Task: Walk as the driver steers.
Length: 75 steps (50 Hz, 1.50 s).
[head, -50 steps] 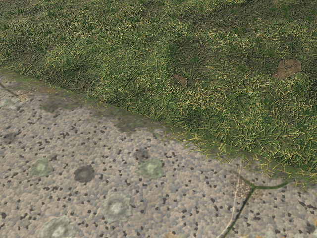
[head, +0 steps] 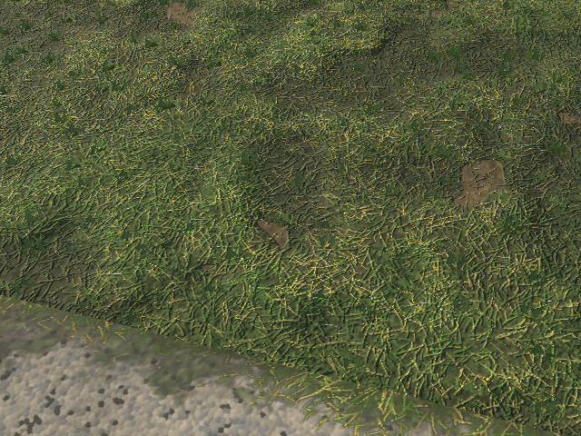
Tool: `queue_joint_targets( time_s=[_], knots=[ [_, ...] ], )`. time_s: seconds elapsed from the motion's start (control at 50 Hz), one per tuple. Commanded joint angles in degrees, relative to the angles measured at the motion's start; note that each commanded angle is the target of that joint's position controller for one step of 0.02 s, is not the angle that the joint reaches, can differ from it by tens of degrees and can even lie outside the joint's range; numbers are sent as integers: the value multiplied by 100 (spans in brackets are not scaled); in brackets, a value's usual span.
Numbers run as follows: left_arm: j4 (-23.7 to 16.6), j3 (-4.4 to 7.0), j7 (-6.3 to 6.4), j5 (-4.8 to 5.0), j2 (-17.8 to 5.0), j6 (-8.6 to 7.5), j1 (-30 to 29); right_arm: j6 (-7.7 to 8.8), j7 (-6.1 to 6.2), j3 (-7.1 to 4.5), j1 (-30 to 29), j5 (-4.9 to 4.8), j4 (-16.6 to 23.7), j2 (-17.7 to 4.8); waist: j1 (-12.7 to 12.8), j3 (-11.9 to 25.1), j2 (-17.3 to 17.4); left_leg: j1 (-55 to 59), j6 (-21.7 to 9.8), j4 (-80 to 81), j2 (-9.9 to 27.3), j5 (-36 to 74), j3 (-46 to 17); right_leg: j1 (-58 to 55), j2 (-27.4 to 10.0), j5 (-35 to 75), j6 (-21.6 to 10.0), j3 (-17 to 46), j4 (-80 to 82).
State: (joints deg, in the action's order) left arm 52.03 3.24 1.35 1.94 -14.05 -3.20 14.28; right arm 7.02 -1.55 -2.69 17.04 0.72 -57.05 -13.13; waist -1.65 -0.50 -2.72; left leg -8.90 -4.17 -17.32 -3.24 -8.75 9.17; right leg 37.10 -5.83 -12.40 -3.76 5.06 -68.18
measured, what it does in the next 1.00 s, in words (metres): walks ahead, turning right: right foot, then left foot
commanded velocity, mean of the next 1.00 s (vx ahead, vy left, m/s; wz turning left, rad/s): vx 0.50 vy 0.00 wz -0.31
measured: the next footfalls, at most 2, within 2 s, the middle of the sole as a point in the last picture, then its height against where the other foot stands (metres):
right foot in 0.34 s outside the picture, level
left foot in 0.82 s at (319, 413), level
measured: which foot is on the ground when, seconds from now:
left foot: down 0.00-0.34, up 0.36-0.80, down 0.82-1.00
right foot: up 0.00-0.32, down 0.34-0.86, up 0.88-1.00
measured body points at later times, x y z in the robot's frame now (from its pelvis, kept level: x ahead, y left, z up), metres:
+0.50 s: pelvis +0.26 -0.10 -0.01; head +0.29 -0.12 +0.44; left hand +0.42 +0.13 -0.12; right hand +0.31 -0.40 -0.13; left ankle +0.27 +0.08 -0.64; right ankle +0.29 -0.17 -0.74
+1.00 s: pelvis +0.52 -0.13 -0.02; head +0.53 -0.13 +0.43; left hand +0.74 +0.07 -0.11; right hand +0.47 -0.39 -0.14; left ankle +0.53 -0.04 -0.74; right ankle +0.45 -0.25 -0.66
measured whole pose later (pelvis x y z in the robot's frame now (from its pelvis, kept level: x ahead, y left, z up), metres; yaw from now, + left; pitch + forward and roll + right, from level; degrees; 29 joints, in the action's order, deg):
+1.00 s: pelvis +0.52 -0.13 -0.02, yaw -17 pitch +2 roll +1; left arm 39.9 3.6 0.2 0.7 -14.9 -4.0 12.1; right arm 4.9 -3.1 -2.8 22.9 -1.8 -47.8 -13.8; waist -2.2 1.9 -1.4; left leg -17.9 -4.5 -35.3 -5.1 -19.4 -2.0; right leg 31.7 0.7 -23.4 -3.0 4.2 -69.8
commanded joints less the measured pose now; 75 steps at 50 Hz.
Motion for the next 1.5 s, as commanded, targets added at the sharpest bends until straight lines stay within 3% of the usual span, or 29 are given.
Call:
queue_joint_targets(
  time_s=[0.02,0.22,0.28,0.32,0.34,0.36,0.4,0.46,0.62,0.68,0.74,0.76,0.8,0.82,0.84,0.86,0.88,0.92,0.96,1.04,1.12,1.16,1.24,1.36,1.42,1.44,1.46,1.48,1.5],
  knots=[
    [-265,75,-2,-58,-138,73,338,100,102,-87,-323,49,276,-560,306,-319,522,-414,-808,1190,1764,621,-946,388,-271,732,78,345,345],
    [-1150,-39,-392,-64,50,20,-1407,-210,280,-181,557,-107,111,-971,-297,-640,426,1150,-516,559,2081,1215,-74,797,-68,1045,-49,-620,2733],
    [-1314,68,-459,-64,-169,51,-1101,-321,289,-253,314,-185,229,-1175,35,-318,742,1328,-309,-390,2099,3485,252,-156,355,115,-335,-1134,2932],
    [-965,402,-425,-46,-747,60,512,-383,309,-244,70,-198,327,-1209,921,608,671,700,5,-2608,1709,4516,535,-2502,964,421,-693,-1316,3449],
    [-801,640,-272,-47,-1447,112,1397,-312,294,-169,110,-68,501,-1012,1168,1156,-233,-892,323,-4668,1319,2268,557,-4226,-42,627,-1101,381,3704],
    [-965,645,-275,-54,-1889,52,1079,-72,180,64,541,-23,865,-256,473,1978,-1416,-3121,613,-6685,67,-2260,-478,-5856,-1391,-119,-2305,3912,4821],
    [-899,401,-297,-152,-920,-6,1144,250,89,-101,-435,-433,1105,-893,804,1350,-580,-4038,256,-6702,551,-1753,-1412,-5365,-1226,74,-1809,3135,5164],
    [-1239,220,-284,-188,-426,-60,15,86,186,-186,-330,-159,1054,-872,75,553,184,-2895,274,-5398,1117,-804,-1437,-3116,-477,1380,-1298,1498,5258],
    [-1102,287,-12,-121,-748,-78,677,-115,175,-93,-1560,46,1589,-501,329,149,-147,-2606,503,-2245,692,1414,-1169,-2402,73,2017,-953,724,5257],
    [-1055,322,-124,-369,-898,-107,776,-73,32,-188,-717,-46,1186,-666,157,673,-444,-1207,417,-3536,480,2168,-990,-1881,-184,2236,-981,676,4968],
    [-1057,223,-95,-295,-652,-104,768,-2,-42,-256,-1268,-59,1417,-915,299,17,-199,-2970,172,-3692,780,767,-1102,-3210,-530,2596,-1049,1008,4527],
    [-1026,186,-53,-81,-562,-25,863,0,-47,-90,-1992,-85,1758,-612,587,-548,-28,-3482,128,-2279,766,-274,-972,-3428,-437,2415,-905,913,4609],
    [-1030,266,-42,-358,-915,21,524,29,-154,-264,-710,-84,1368,-864,21,207,-592,-1696,-67,-3189,480,270,-707,-3108,-571,4217,-914,711,3960],
    [-1206,260,-30,-273,-894,-3,7,61,-185,-404,513,-99,967,-1179,-516,557,-301,-385,-253,-2879,234,294,-545,-2496,-263,4787,-788,327,3029],
    [-1235,209,-40,-98,-806,-62,-8,58,-169,-414,890,-128,947,-1120,-755,593,272,285,-519,-1467,299,504,-927,-2064,285,4170,-557,117,1642],
    [-1293,124,-49,-121,-490,-118,392,41,-172,-433,1099,-120,980,-1439,-458,830,1809,1191,-1200,-1079,1439,1200,-3030,-763,981,261,-185,-134,-534],
    [-1180,64,-107,-259,-405,-227,897,-2,-218,-202,841,-235,1151,-994,84,797,1908,1567,-1590,-1011,1861,2600,-4355,348,1162,-2304,-126,200,-1238],
    [-1550,210,-132,74,-885,-305,107,-34,-255,-251,502,-279,1325,-974,67,230,776,765,-1980,-182,2175,49,-5207,1199,695,-1484,-58,339,-1389],
    [-1629,261,-80,-92,-850,-174,-156,-62,-197,-166,18,-265,1577,-911,291,-14,181,-393,-1681,-130,1815,191,-4342,632,321,-1042,74,317,-561],
    [-1605,107,-192,-383,-291,-179,-173,-230,131,-248,479,-16,1519,-1069,213,496,434,-652,-1393,-579,1235,1885,-3162,-115,298,531,300,-145,500],
    [-2004,164,-294,-179,-641,-409,-1782,-188,410,-182,1858,-281,1145,-911,-452,179,730,1164,-1172,-919,1349,414,-3731,1967,240,1416,194,455,1914],
    [-2092,86,-412,-356,-430,-451,-2206,-286,569,-126,1659,-252,1167,-754,-504,-50,887,264,-1037,-1024,908,-476,-3331,1125,478,2701,275,288,3162],
    [-1957,30,-622,-315,-202,-401,-1722,-419,541,-136,1106,-228,1405,-844,-260,-7,1044,-1576,-818,-1666,542,-1097,-3110,-976,817,3432,205,86,3291],
    [-1527,184,-524,-164,-538,-373,-983,-652,681,-191,1053,-371,1425,-621,-124,-47,804,-153,-250,-4114,219,-1285,-3271,-1685,-73,4323,303,497,5542],
    [-486,254,-467,-210,-679,-325,2026,-543,397,-39,1465,-147,967,110,959,912,-244,-3151,312,-8848,-608,-4504,-2563,-5817,-858,5442,329,737,4044],
    [-475,263,-493,-267,-828,-369,1766,-418,213,8,2396,-345,1124,218,205,1136,-1770,-4786,187,-8950,-142,-3563,-2505,-6722,-1115,6838,605,660,2688],
    [-476,406,-454,-179,-1043,-260,1606,-295,161,23,2348,-427,1155,-73,282,1319,-2244,-5532,326,-9359,60,-3076,-2296,-6766,-1297,6249,288,1169,2836],
    [-479,410,-429,-285,-981,-157,1706,-206,180,-1,1864,-357,1157,-292,472,1296,-1578,-5782,418,-9791,190,-2685,-2107,-6196,-1416,5483,27,1311,3078],
    [-69,618,-397,-255,-1785,-134,1654,-192,324,45,1575,-502,1644,-209,53,1700,-2004,-5808,427,-10324,464,-2037,-1604,-5400,-2289,1558,-883,3224,4431]
  ],
)
Velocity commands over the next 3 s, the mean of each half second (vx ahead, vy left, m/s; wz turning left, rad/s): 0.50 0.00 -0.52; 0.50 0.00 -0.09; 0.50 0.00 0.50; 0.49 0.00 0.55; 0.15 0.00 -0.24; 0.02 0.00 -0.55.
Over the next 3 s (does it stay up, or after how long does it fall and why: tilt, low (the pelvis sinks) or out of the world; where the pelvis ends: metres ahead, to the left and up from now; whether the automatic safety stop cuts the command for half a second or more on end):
stays up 1.21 -0.24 -0.19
